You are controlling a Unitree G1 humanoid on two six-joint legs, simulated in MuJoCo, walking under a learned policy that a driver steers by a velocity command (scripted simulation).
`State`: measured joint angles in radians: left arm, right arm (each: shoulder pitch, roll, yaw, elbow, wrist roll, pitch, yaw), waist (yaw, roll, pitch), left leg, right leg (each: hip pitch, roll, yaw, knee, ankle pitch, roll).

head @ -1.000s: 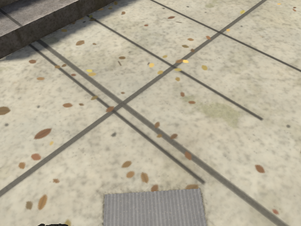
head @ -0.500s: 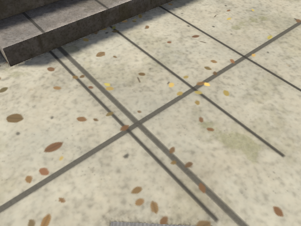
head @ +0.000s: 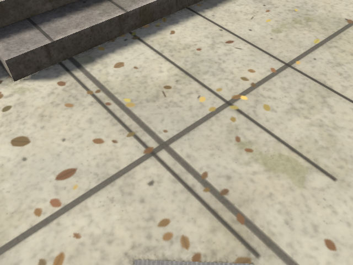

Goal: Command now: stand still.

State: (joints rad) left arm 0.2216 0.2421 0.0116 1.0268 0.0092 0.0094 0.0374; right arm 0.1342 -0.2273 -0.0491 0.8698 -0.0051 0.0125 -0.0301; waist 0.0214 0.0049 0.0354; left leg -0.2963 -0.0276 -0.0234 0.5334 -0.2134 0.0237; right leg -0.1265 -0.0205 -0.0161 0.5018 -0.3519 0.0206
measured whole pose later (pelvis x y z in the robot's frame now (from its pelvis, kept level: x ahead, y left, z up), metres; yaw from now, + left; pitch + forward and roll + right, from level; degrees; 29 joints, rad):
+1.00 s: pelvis +0.00 -0.01 +0.00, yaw +0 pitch -1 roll +0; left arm 0.36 0.17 0.00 1.08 0.00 -0.02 0.04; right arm 0.15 -0.20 -0.03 1.12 0.01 0.02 -0.04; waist 0.00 0.00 0.04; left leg -0.29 -0.01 -0.04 0.50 -0.19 0.00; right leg -0.12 -0.01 -0.03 0.48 -0.34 0.00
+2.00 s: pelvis +0.12 +0.02 +0.01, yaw +0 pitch +0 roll +0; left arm 0.29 0.24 0.06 0.96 -0.04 -0.10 0.00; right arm 0.40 -0.19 -0.03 1.12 0.01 -0.11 0.02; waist -0.04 -0.03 -0.02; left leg -0.08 -0.04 0.06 0.33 -0.26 0.05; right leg -0.53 -0.08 0.01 1.16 -0.23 -0.08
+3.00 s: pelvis +0.60 +0.00 -0.02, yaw +0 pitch +2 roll -1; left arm 0.20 0.25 0.04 0.98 -0.01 0.02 0.05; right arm 0.07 -0.21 -0.01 0.91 -0.03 -0.03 0.01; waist 0.01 -0.03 0.07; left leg -0.44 -0.02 0.03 0.46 -0.05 0.06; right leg -0.49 0.00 0.07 1.17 -0.58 0.07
